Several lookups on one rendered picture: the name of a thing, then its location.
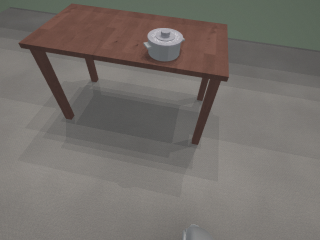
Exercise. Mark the knob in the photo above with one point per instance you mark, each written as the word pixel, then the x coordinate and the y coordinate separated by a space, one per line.
pixel 165 32

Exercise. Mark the pot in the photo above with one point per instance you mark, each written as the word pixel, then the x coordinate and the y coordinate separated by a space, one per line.
pixel 163 54

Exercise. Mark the lid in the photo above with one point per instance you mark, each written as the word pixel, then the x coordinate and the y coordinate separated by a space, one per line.
pixel 175 38

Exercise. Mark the table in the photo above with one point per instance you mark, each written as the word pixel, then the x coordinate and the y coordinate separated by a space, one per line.
pixel 118 36

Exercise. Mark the right robot thigh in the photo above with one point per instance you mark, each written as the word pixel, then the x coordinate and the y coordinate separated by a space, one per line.
pixel 196 233

